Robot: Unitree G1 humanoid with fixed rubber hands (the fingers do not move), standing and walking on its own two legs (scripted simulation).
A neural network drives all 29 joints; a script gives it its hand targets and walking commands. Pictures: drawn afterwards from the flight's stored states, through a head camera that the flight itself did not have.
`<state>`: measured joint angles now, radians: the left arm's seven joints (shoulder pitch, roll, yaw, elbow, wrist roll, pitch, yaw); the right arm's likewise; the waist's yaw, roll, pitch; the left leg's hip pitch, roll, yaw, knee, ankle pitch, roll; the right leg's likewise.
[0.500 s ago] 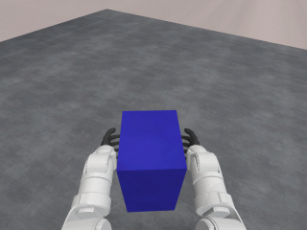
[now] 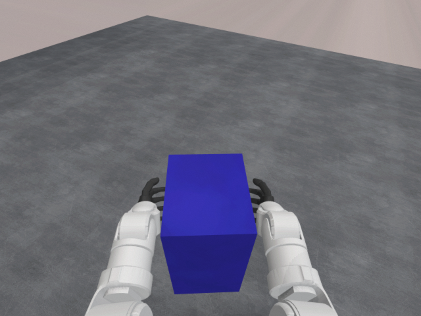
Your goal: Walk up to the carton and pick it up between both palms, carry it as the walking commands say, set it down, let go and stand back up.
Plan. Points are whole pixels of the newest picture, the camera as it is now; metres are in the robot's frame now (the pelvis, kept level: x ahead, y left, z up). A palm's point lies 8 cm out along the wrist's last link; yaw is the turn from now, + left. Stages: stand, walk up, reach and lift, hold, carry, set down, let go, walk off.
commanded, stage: hold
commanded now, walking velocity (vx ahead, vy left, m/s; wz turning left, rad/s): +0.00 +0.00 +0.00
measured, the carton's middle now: (206, 227) +0.31 +0.01 -0.02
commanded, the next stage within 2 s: carry in 0.70 s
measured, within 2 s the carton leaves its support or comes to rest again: neither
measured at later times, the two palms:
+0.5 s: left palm (146, 212) +0.30 +0.13 +0.04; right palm (266, 211) +0.30 -0.11 +0.05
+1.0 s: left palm (137, 191) +0.33 +0.15 +0.07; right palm (256, 190) +0.34 -0.09 +0.08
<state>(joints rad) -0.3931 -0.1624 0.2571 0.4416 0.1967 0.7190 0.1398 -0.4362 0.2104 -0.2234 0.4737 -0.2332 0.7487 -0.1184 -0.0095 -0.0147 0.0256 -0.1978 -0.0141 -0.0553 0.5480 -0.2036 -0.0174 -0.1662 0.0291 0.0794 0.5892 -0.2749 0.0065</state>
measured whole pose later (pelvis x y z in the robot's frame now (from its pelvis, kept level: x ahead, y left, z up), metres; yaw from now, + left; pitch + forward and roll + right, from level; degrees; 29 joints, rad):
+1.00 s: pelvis +0.01 +0.02 +0.00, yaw +1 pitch -1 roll -1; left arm -0.38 -0.19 0.17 0.06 0.19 0.92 0.15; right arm -0.43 0.21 -0.17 0.10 -0.16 0.94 -0.13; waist -0.01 0.00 0.02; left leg -0.32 -0.02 -0.03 0.59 -0.23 0.01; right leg -0.28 0.02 0.07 0.58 -0.26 0.01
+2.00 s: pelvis +0.46 +0.05 +0.00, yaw +0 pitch +3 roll +0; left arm -0.31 -0.16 0.10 -0.21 0.08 1.18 0.21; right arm -0.33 0.17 -0.06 -0.19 -0.05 1.19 -0.22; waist 0.00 0.00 0.00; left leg -0.25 0.02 0.13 0.54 -0.34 0.04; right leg -0.32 -0.05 -0.09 0.96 -0.44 0.01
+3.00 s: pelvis +0.84 +0.03 +0.02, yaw +2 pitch +7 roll +2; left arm -0.31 -0.17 0.09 -0.36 0.06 1.13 0.22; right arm -0.33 0.17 -0.04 -0.34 -0.02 1.15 -0.24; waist 0.00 0.04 0.05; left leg -0.34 0.03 0.12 0.62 -0.23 0.02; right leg -0.20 -0.06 -0.13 0.47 -0.29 0.00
